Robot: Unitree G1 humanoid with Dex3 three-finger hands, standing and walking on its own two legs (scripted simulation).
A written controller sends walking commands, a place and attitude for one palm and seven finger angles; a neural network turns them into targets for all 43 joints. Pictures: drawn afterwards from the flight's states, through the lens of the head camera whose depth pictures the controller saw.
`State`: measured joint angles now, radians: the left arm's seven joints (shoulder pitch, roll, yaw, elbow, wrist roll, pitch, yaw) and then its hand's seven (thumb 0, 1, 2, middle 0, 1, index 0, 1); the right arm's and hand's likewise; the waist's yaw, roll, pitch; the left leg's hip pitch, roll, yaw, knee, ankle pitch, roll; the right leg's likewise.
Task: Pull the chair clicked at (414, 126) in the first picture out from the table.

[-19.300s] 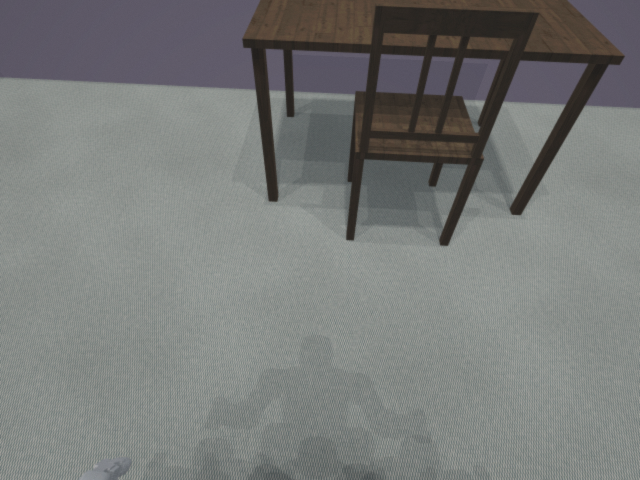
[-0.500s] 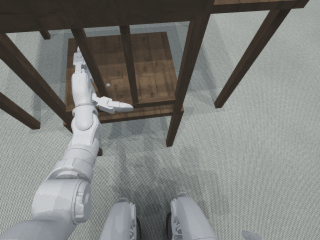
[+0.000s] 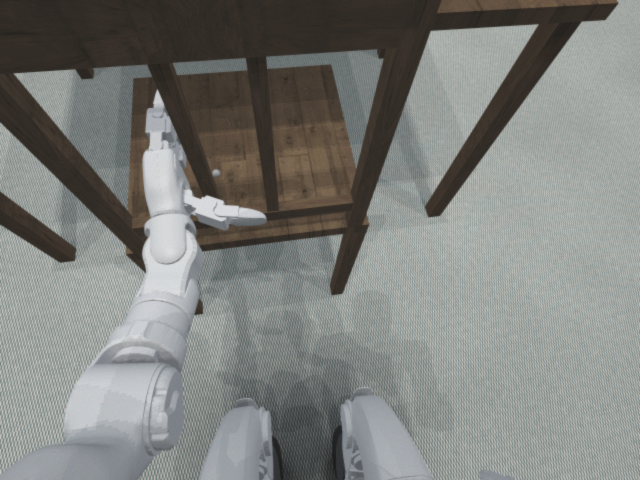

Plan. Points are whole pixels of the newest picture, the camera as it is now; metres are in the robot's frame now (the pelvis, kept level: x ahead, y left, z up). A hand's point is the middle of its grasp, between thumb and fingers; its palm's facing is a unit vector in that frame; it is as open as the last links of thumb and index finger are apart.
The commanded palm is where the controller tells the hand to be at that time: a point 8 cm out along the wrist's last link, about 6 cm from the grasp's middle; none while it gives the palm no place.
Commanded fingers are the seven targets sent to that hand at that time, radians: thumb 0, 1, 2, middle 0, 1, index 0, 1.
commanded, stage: hook a spindle and tug to test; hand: left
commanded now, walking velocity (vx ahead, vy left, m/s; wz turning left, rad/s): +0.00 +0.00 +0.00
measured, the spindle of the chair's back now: (196, 156) +0.50 +0.12 +0.03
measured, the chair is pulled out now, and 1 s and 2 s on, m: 0.00 0.00 0.03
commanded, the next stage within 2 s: step backward, pulling the chair out in 1.46 s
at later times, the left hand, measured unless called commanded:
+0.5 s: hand (220, 179) +0.47 +0.09 +0.03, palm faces +0.12 -0.99 -0.02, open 12.3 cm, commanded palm +0.44 +0.14 +0.02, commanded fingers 0.00 0.23 0.61 -0.50 -1.45 -0.50 -1.45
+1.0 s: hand (219, 177) +0.48 +0.09 +0.03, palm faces +0.12 -0.99 -0.01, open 4.9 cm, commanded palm +0.43 +0.14 +0.02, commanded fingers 0.00 0.90 0.90 -0.50 -1.45 -0.50 -1.45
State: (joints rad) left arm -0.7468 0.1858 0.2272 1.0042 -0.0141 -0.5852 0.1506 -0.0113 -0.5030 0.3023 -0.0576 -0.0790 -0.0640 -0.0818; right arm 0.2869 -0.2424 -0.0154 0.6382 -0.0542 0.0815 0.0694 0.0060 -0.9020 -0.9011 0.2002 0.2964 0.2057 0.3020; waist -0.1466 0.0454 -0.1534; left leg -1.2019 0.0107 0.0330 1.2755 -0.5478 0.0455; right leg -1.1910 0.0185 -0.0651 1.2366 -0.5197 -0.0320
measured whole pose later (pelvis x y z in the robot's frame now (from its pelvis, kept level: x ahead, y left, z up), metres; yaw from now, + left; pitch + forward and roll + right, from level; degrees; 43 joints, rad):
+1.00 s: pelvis +0.00 -0.01 +0.00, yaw +0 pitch +27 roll -2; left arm -0.71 0.17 0.21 0.97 -0.03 -0.58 0.17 0.01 0.77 0.82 -0.49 -1.45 -0.47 -1.45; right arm 0.29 -0.24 -0.02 0.63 -0.05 0.09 0.07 0.01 -0.90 -0.90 0.20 0.30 0.21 0.30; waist -0.14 0.04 -0.15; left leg -1.19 0.01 0.03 1.26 -0.55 0.04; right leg -1.18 0.02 -0.07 1.23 -0.52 -0.04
